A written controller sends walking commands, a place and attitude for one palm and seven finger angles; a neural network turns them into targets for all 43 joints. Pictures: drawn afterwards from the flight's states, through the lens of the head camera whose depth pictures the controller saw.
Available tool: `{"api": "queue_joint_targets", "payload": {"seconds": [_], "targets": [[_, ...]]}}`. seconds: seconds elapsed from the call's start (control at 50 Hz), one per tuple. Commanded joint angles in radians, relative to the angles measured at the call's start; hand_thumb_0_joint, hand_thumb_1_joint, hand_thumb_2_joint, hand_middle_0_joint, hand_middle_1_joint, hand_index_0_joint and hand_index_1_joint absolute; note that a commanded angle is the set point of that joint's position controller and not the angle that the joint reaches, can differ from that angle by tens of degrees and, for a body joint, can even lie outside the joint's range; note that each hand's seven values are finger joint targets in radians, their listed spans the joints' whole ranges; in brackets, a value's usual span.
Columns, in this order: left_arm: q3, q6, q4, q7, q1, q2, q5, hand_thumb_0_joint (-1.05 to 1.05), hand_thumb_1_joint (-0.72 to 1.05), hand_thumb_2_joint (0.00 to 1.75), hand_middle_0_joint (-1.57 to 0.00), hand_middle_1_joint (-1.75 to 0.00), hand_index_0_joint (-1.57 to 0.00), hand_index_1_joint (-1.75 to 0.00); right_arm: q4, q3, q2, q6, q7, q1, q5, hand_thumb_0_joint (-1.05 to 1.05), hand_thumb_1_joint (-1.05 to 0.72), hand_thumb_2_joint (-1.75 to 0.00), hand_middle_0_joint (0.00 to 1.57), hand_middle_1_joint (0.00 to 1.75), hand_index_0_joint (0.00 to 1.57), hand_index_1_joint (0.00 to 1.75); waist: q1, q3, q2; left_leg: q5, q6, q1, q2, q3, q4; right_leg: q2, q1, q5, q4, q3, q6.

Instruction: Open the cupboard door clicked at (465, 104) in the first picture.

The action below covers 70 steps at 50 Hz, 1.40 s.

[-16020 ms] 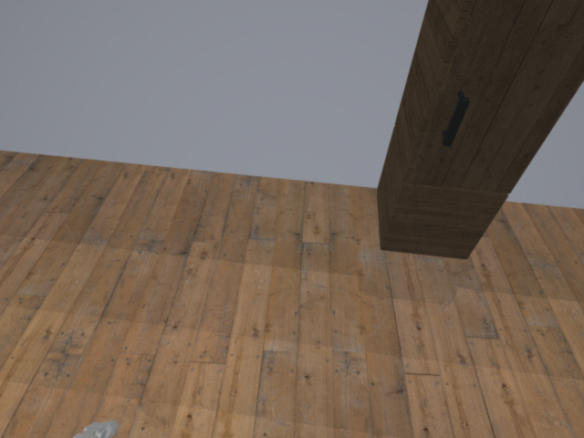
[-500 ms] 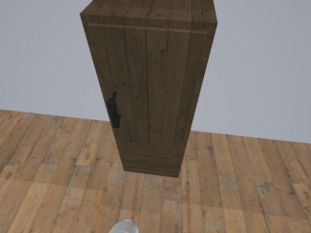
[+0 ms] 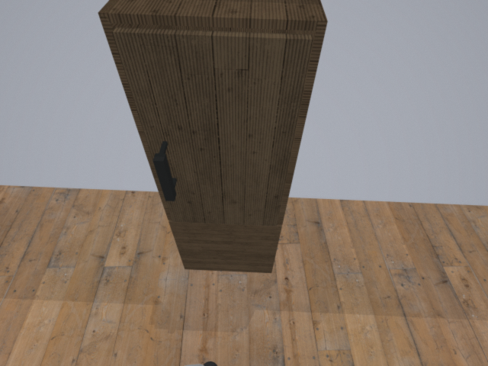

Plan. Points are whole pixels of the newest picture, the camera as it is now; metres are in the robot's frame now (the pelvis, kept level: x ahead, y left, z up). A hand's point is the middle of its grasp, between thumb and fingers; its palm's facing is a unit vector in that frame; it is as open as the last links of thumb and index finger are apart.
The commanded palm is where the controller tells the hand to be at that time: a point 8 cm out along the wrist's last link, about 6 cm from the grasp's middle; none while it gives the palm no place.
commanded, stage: come to a stop and stand still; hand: left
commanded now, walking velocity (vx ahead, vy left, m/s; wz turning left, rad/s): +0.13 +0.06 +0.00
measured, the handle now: (167, 172) +0.53 +0.22 -0.06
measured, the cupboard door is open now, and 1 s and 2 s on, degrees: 0 0 0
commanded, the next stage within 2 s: look again from close up in 1.10 s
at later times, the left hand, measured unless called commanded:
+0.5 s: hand out of the picture -0.05 +0.14 -0.18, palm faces +0.11 -0.98 -0.17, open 7.3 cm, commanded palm none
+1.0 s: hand out of the picture -0.02 +0.20 -0.17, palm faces +0.01 -0.98 -0.20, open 7.3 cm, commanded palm none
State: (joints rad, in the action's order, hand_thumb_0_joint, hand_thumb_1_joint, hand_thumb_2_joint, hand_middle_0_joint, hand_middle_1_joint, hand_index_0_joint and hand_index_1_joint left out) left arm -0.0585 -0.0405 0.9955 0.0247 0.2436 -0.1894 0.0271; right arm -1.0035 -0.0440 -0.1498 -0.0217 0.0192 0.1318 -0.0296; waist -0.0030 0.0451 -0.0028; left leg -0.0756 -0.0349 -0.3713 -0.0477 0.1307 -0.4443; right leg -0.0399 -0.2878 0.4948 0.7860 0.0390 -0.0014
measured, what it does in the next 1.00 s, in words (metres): steps on the spot: right foot, then left foot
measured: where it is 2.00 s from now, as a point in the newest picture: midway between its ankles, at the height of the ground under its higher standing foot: outside the picture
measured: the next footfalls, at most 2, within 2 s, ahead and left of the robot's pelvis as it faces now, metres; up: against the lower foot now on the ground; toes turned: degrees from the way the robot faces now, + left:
right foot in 0.06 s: -0.01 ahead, -0.13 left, +0.00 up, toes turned -3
left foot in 0.42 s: +0.02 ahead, +0.10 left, +0.00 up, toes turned +4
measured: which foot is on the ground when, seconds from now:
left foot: down 0.00-0.06, up 0.08-0.40, down 0.42-1.00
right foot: up 0.00-0.04, down 0.06-1.00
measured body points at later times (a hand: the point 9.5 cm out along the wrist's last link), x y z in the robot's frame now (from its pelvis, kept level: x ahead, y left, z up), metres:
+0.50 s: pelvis -0.01 -0.01 +0.00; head +0.01 +0.00 +0.45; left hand -0.05 +0.20 -0.16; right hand +0.01 -0.24 -0.15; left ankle -0.02 +0.09 -0.73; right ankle -0.05 -0.13 -0.73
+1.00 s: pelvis -0.04 +0.02 +0.00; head -0.03 +0.02 +0.45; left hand -0.02 +0.25 -0.15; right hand +0.00 -0.22 -0.15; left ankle -0.02 +0.09 -0.73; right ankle -0.05 -0.13 -0.73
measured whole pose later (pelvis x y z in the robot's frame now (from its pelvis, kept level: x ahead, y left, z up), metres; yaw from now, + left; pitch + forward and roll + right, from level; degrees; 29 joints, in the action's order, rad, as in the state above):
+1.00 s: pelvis -0.04 +0.02 +0.00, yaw +0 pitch +0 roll +0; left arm 0.00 0.00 1.05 0.03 0.29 -0.18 0.03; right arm -1.03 0.00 -0.17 0.02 0.01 0.26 -0.02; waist -0.01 0.01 -0.01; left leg -0.23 -0.06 -0.24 0.02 0.13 -0.47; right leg -0.07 -0.21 0.29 0.51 0.03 0.04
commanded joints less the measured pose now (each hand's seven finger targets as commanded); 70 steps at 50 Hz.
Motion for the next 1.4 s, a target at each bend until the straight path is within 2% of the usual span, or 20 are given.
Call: {"api": "queue_joint_targets", "payload": {"seconds": [0.0,0.04,0.06,0.1,0.14,0.2,0.28,0.34,0.38,0.4,0.42,0.44,0.46,0.48,0.54,0.58,0.68,0.74,0.92,1.38], "targets": [[0.003,0.011,0.047,0.000,0.279,-0.013,0.001,0.00,0.90,0.90,-0.20,-0.30,-0.20,-0.30,0.030,-0.040,-0.140,-0.007,-0.002,0.063,-0.003,0.00,-0.90,-0.90,0.20,0.30,0.20,0.30,-0.046,-0.062,0.064,-0.459,-0.012,-0.071,-0.117,-0.180,0.197,0.028,0.249,-0.142,-0.403,0.055,-0.020],[0.001,0.026,0.021,0.009,0.211,-0.123,0.007,0.00,0.90,0.90,-0.20,-0.30,-0.20,-0.30,0.054,-0.011,-0.027,-0.018,-0.013,0.052,0.013,0.00,-0.90,-0.90,0.20,0.30,0.20,0.30,-0.026,0.048,-0.289,-0.354,0.068,-0.125,0.032,-0.047,-0.108,-0.258,0.035,0.269,-0.712,-0.325,-0.115],[0.000,0.027,-0.023,0.013,0.107,-0.139,0.005,0.00,0.90,0.90,-0.20,-0.30,-0.20,-0.30,0.063,-0.016,-0.059,-0.017,-0.019,0.040,0.006,0.00,-0.90,-0.90,0.20,0.30,0.20,0.30,-0.018,0.097,-0.209,-0.345,0.061,-0.089,0.004,-0.077,-0.218,-0.330,-0.089,0.293,-0.759,-0.352,-0.152],[0.004,0.058,-0.032,0.014,0.028,-0.104,-0.006,0.00,0.90,0.90,-0.20,-0.30,-0.20,-0.30,0.020,-0.009,-0.057,-0.005,-0.023,0.079,0.001,0.00,-0.90,-0.90,0.20,0.30,0.20,0.30,0.008,0.111,-0.167,-0.221,0.042,-0.067,-0.007,-0.111,-0.280,-0.243,-0.052,0.007,-0.694,-0.262,-0.131],[0.008,0.070,-0.017,0.005,0.052,-0.094,-0.011,0.00,0.90,0.90,-0.20,-0.30,-0.20,-0.30,-0.009,-0.002,-0.057,0.007,-0.025,0.130,0.006,0.00,-0.90,-0.90,0.20,0.30,0.20,0.30,0.007,0.105,-0.112,-0.203,0.049,-0.052,0.000,-0.089,-0.284,-0.214,0.007,-0.132,-0.643,-0.184,-0.130],[0.004,0.073,0.008,0.003,0.114,-0.105,-0.007,0.00,0.90,0.90,-0.20,-0.30,-0.20,-0.30,-0.008,0.000,-0.063,0.011,-0.020,0.130,0.010,0.00,-0.90,-0.90,0.20,0.30,0.20,0.30,-0.024,0.107,-0.098,-0.246,0.063,-0.080,0.010,-0.076,-0.286,-0.238,0.092,-0.315,-0.595,-0.175,-0.140],[-0.009,0.071,0.043,0.010,0.175,-0.114,-0.004,0.00,0.90,0.90,-0.20,-0.30,-0.20,-0.30,0.004,0.005,-0.067,0.017,-0.007,0.118,0.017,0.00,-0.90,-0.90,0.20,0.30,0.20,0.30,-0.055,0.028,-0.123,-0.331,0.071,-0.086,0.008,-0.073,-0.218,-0.282,0.259,-0.686,-0.482,-0.195,-0.182],[-0.008,0.066,0.062,0.015,0.163,-0.108,-0.011,0.00,0.90,0.90,-0.20,-0.30,-0.20,-0.30,-0.014,0.012,-0.051,0.022,0.004,0.162,0.023,0.00,-0.90,-0.90,0.20,0.30,0.20,0.30,-0.032,-0.042,-0.119,-0.215,0.069,0.066,0.029,-0.057,-0.031,-0.242,0.261,-0.834,-0.376,-0.155,-0.149],[-0.002,0.059,0.059,0.015,0.140,-0.069,-0.017,0.00,0.90,0.90,-0.20,-0.30,-0.20,-0.30,-0.038,0.009,-0.073,0.036,0.013,0.220,0.021,0.00,-0.90,-0.90,0.20,0.30,0.20,0.30,-0.010,-0.074,-0.061,0.050,0.040,0.253,-0.024,-0.093,0.057,-0.160,0.147,-0.687,-0.301,-0.097,-0.085],[0.007,0.056,0.059,0.014,0.146,-0.036,-0.018,0.00,0.90,0.90,-0.20,-0.30,-0.20,-0.30,-0.044,0.003,-0.104,0.042,0.018,0.229,0.019,0.00,-0.90,-0.90,0.20,0.30,0.20,0.30,-0.013,-0.111,0.024,0.264,0.004,0.339,-0.105,-0.156,0.017,-0.105,0.078,-0.519,-0.282,-0.047,-0.049],[0.016,0.053,0.064,0.017,0.143,-0.007,-0.016,0.00,0.90,0.90,-0.20,-0.30,-0.20,-0.30,-0.046,0.001,-0.126,0.038,0.022,0.231,0.017,0.00,-0.90,-0.90,0.20,0.30,0.20,0.30,-0.017,-0.102,0.065,0.354,-0.037,0.332,-0.161,-0.190,0.009,-0.069,0.054,-0.329,-0.300,-0.014,-0.024],[0.032,0.092,0.100,0.055,0.196,-0.016,-0.001,0.00,0.90,0.90,-0.20,-0.30,-0.20,-0.30,0.016,0.010,-0.147,0.046,0.005,0.145,0.020,0.00,-0.90,-0.90,0.20,0.30,0.20,0.30,-0.021,0.030,0.119,0.336,-0.002,0.148,-0.121,-0.143,-0.179,-0.100,0.035,-0.499,-0.405,-0.088,-0.031],[0.022,0.102,0.077,0.048,0.202,-0.091,-0.003,0.00,0.90,0.90,-0.20,-0.30,-0.20,-0.30,0.050,0.025,-0.108,0.037,-0.008,0.103,0.022,0.00,-0.90,-0.90,0.20,0.30,0.20,0.30,-0.016,0.027,0.107,0.078,0.020,0.111,-0.066,-0.117,-0.182,-0.170,0.066,-0.682,-0.412,-0.137,-0.048],[0.027,0.095,0.062,0.038,0.156,-0.097,-0.003,0.00,0.90,0.90,-0.20,-0.30,-0.20,-0.30,0.033,0.022,-0.049,0.035,-0.003,0.157,0.013,0.00,-0.90,-0.90,0.20,0.30,0.20,0.30,0.025,-0.004,0.128,-0.051,0.024,0.137,-0.026,-0.109,-0.129,-0.191,0.057,-0.739,-0.336,-0.145,-0.073],[0.042,0.076,0.060,0.036,0.152,-0.047,-0.004,0.00,0.90,0.90,-0.20,-0.30,-0.20,-0.30,0.021,0.017,-0.102,0.046,0.009,0.209,0.016,0.00,-0.90,-0.90,0.20,0.30,0.20,0.30,0.015,-0.126,0.025,0.194,-0.014,0.200,-0.091,-0.167,-0.077,-0.067,0.102,-0.437,-0.257,-0.036,-0.043],[0.047,0.062,0.056,0.034,0.147,-0.035,-0.002,0.00,0.90,0.90,-0.20,-0.30,-0.20,-0.30,0.031,0.017,-0.122,0.051,0.012,0.198,0.014,0.00,-0.90,-0.90,0.20,0.30,0.20,0.30,0.004,-0.101,0.021,0.259,-0.038,0.190,-0.108,-0.194,-0.046,-0.037,0.084,-0.303,-0.239,-0.008,-0.025],[0.051,0.041,0.039,0.020,0.133,-0.043,0.000,0.00,0.90,0.90,-0.20,-0.30,-0.20,-0.30,0.054,0.018,-0.128,0.045,0.008,0.136,0.011,0.00,-0.90,-0.90,0.20,0.30,0.20,0.30,-0.013,0.066,0.043,-0.104,-0.038,0.050,-0.089,-0.215,0.087,-0.032,0.031,-0.196,-0.275,-0.015,-0.020],[0.050,0.038,0.026,0.013,0.124,-0.055,0.002,0.00,0.90,0.90,-0.20,-0.30,-0.20,-0.30,0.060,0.015,-0.137,0.044,0.004,0.129,0.010,0.00,-0.90,-0.90,0.20,0.30,0.20,0.30,-0.013,0.075,0.042,-0.266,-0.033,0.032,-0.087,-0.230,0.147,-0.032,0.027,-0.208,-0.287,-0.018,-0.021],[0.050,0.047,0.023,0.008,0.114,-0.069,-0.002,0.00,0.90,0.90,-0.20,-0.30,-0.20,-0.30,0.033,0.017,-0.139,0.057,0.004,0.152,0.012,0.00,-0.90,-0.90,0.20,0.30,0.20,0.30,-0.009,-0.030,0.014,-0.148,-0.028,0.136,-0.083,-0.196,0.138,-0.053,0.050,-0.278,-0.329,-0.039,-0.018],[0.059,0.065,0.090,0.012,0.144,-0.036,-0.012,0.00,0.90,0.90,-0.20,-0.30,-0.20,-0.30,-0.090,0.032,-0.071,0.049,0.007,0.207,0.019,0.00,-0.90,-0.90,0.20,0.30,0.20,0.30,0.000,0.020,-0.015,-0.109,0.000,0.158,-0.058,-0.128,0.082,-0.071,0.030,-0.283,-0.419,-0.093,-0.034]]}}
